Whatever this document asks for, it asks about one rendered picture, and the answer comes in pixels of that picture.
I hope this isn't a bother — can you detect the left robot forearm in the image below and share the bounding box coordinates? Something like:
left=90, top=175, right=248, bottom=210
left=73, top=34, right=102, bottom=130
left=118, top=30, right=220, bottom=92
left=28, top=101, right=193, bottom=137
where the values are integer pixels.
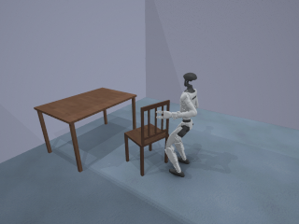
left=171, top=110, right=196, bottom=119

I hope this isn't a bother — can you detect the chair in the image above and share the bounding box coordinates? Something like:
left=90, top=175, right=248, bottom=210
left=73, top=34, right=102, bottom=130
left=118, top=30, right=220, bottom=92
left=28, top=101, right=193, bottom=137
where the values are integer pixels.
left=124, top=100, right=170, bottom=176

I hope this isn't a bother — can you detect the robot left upper arm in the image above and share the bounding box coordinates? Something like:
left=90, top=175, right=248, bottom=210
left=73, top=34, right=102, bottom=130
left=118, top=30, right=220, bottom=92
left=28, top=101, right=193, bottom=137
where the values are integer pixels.
left=180, top=92, right=197, bottom=117

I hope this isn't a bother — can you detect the left robot foot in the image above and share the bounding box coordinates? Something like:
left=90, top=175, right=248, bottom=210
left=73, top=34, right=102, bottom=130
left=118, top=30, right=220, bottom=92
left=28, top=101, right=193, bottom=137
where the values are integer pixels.
left=169, top=168, right=185, bottom=177

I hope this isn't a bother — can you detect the table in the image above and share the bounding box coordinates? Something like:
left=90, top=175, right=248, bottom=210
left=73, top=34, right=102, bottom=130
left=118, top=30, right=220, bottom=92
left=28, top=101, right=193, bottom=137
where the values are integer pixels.
left=34, top=88, right=137, bottom=172

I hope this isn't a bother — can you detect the robot left thigh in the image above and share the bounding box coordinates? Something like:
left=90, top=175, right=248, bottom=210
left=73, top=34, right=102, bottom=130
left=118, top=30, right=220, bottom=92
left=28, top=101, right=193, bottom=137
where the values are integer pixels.
left=165, top=126, right=188, bottom=152

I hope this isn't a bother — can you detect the left robot hand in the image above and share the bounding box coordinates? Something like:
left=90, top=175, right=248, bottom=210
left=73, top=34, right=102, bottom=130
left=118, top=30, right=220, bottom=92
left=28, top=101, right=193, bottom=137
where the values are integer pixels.
left=156, top=110, right=171, bottom=119

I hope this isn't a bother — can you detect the robot right upper arm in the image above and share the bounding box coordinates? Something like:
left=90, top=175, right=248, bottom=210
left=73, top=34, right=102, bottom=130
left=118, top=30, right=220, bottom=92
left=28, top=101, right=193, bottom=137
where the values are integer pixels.
left=194, top=89, right=199, bottom=109

